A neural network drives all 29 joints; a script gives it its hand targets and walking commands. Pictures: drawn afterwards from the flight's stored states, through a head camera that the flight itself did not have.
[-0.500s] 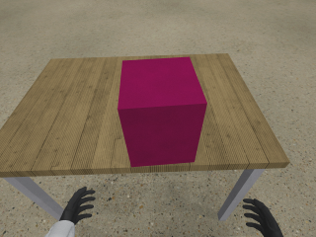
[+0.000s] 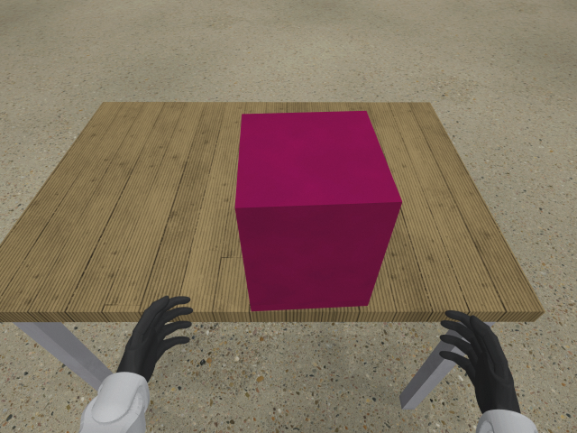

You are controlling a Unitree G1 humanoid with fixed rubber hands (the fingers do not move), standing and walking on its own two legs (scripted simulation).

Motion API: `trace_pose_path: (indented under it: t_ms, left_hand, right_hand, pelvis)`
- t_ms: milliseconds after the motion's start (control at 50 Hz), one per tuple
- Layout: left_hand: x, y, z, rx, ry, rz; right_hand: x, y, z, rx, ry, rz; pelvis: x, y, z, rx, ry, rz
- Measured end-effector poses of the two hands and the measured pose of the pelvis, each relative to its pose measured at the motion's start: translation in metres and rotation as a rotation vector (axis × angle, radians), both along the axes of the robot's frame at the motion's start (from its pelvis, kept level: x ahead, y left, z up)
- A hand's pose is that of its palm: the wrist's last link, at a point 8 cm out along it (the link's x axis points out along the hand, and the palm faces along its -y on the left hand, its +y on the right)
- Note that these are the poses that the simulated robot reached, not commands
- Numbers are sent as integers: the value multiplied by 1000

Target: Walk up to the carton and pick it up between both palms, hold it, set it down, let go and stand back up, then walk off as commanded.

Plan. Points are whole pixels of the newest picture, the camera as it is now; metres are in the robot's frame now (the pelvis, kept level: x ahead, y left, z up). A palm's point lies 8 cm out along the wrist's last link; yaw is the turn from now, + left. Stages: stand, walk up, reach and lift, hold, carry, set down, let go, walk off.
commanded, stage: reach and lift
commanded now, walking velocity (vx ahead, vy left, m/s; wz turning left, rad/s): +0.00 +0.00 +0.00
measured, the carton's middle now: (307, 213) +0.45 +0.02 +0.05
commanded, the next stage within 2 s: none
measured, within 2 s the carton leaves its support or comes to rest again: neither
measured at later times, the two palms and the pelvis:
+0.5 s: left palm (146, 329) +0.24 +0.22 +0.05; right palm (482, 336) +0.24 -0.19 +0.07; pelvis +0.02 -0.01 +0.00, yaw +0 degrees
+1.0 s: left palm (150, 245) +0.31 +0.22 +0.13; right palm (466, 260) +0.32 -0.18 +0.12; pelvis +0.03 +0.00 +0.00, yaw +0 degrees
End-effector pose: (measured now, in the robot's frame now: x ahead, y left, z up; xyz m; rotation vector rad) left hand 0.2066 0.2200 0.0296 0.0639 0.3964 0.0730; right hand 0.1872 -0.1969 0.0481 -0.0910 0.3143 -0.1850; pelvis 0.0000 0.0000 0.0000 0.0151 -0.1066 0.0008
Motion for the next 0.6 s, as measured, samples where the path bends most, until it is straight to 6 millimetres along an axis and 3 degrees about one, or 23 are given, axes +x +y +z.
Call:
trace_pose_path:
  t_ms: [300,600]
  left_hand:
    - [14,-6,13,-49,1,18]
    - [46,1,33,-42,-9,49]
  right_hand:
    - [18,-2,9,25,22,-20]
    - [73,6,33,60,-65,-7]
  pelvis:
    - [12,-4,1,4,18,0]
    - [29,-6,1,7,40,0]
